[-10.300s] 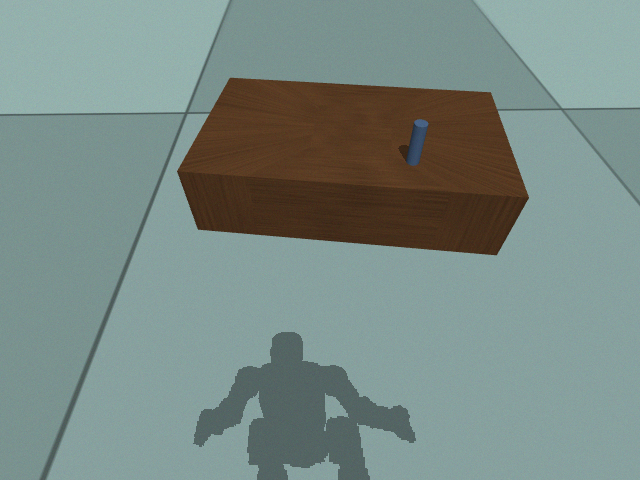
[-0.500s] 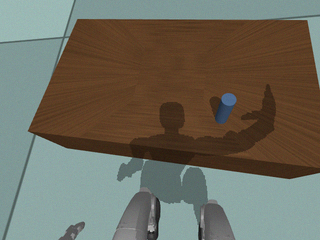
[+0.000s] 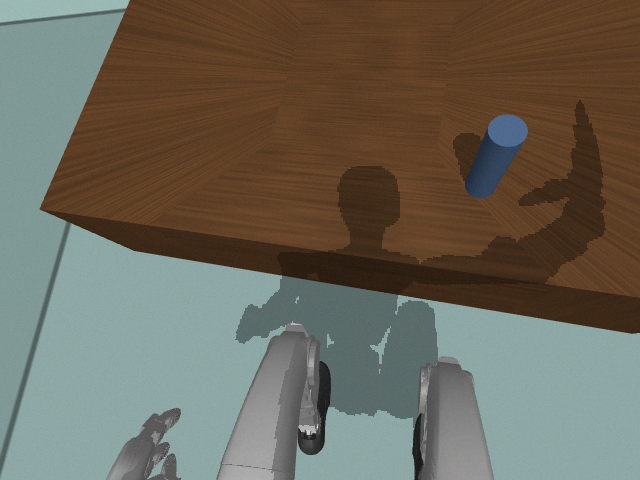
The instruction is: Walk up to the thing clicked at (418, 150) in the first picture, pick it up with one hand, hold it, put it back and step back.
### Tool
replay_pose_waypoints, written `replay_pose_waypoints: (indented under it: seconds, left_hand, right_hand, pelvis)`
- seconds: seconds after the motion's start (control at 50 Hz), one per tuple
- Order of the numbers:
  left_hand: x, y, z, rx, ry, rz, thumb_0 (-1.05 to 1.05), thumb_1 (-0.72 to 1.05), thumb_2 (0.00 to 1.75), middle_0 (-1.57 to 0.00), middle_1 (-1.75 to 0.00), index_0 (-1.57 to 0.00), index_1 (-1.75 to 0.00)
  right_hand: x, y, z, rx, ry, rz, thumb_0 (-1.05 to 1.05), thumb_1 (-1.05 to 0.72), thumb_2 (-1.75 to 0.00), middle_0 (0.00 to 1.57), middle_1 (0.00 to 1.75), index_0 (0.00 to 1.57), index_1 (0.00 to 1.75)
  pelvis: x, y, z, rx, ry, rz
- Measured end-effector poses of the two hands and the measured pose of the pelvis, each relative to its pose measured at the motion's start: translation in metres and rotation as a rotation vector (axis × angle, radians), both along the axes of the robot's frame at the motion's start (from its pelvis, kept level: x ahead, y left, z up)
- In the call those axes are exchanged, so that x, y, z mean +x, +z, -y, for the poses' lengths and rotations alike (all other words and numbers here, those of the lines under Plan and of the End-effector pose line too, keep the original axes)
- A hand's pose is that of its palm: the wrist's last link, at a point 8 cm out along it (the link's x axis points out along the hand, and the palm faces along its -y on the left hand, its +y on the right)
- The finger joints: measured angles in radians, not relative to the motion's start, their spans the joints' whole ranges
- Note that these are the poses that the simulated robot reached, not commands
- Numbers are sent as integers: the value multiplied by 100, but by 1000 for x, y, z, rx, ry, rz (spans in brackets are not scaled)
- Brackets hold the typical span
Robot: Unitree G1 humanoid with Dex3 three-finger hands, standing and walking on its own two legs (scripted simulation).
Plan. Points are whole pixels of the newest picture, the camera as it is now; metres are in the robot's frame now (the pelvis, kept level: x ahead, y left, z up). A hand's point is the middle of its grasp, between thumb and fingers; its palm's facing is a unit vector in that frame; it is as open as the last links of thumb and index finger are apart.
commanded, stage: approach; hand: right
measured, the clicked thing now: (491, 161) +0.56 -0.17 -0.16
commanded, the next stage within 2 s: close in in 0.16 s
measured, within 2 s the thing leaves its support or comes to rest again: neither
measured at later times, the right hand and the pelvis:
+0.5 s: hand (540, 199) +0.51 -0.24 -0.17, palm faces +0.04 +1.00 -0.02, open 16.7 cm; pelvis -0.07 +0.00 -0.18, yaw +1 degrees
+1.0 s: hand (505, 189) +0.52 -0.19 -0.16, palm faces +0.07 +1.00 -0.01, open 16.9 cm; pelvis -0.05 +0.00 -0.17, yaw -2 degrees
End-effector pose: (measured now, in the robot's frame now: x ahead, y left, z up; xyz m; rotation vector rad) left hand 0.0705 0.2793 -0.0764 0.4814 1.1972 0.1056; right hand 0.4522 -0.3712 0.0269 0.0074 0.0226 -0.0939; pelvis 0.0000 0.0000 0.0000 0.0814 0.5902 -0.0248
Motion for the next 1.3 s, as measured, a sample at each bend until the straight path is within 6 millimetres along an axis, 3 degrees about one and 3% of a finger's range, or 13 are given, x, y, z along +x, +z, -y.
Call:
replay_pose_waypoints:
  seconds: [0.1,0.2,0.34,0.46,0.56,0.68,0.8,1.08,1.3]
  left_hand:
    - [-3,-60,4,-14,-13,-11,1,89,90,-19,-29,-18,-29]
    - [-18,-113,11,-37,-19,-55,1,90,90,-19,-29,-18,-29]
    - [-59,-163,17,-49,-4,-135,1,90,90,-20,-29,-19,-29]
    - [-98,-186,18,-42,26,-208,1,90,89,-21,-30,-20,-29]
    - [-119,-192,16,-28,64,-247,1,90,89,-21,-30,-20,-29]
    - [-125,-189,14,-25,99,-251,1,90,90,-20,-30,-20,-29]
    - [-114,-183,12,-30,103,-230,1,89,90,-20,-30,-20,-30]
    - [-80,-184,6,-28,58,-226,0,90,90,-20,-30,-20,-30]
    - [-72,-189,3,-42,56,-241,0,90,90,-20,-30,-20,-30]
  right_hand:
    - [6,-64,-13,1,12,22,-1,52,-3,8,3,7,3]
    - [11,-116,-24,-4,21,3,-1,46,-2,9,3,7,3]
    - [23,-162,-43,-21,35,4,-1,40,-3,10,2,8,3]
    - [28,-191,-66,-21,50,6,-1,36,-4,10,2,8,3]
    - [33,-197,-88,-28,48,17,-1,35,-4,9,2,7,3]
    - [39,-189,-108,-26,39,9,-1,37,-5,9,3,7,3]
    - [42,-183,-118,-19,29,-1,-1,39,-5,8,3,6,3]
    - [43,-191,-130,-25,21,-5,-1,39,-5,8,3,6,3]
    - [46,-192,-139,-19,8,-9,-1,39,-5,9,3,6,4]
  pelvis:
    - [-15,-53,-1,8,-2,-33]
    - [-30,-97,-1,13,-6,-45]
    - [-50,-148,0,25,-8,-31]
    - [-63,-178,2,35,-9,-10]
    - [-67,-189,4,35,-10,-4]
    - [-65,-186,4,28,-13,-15]
    - [-60,-178,4,21,-18,-28]
    - [-52,-171,3,4,-35,-55]
    - [-49,-171,1,-3,-37,-58]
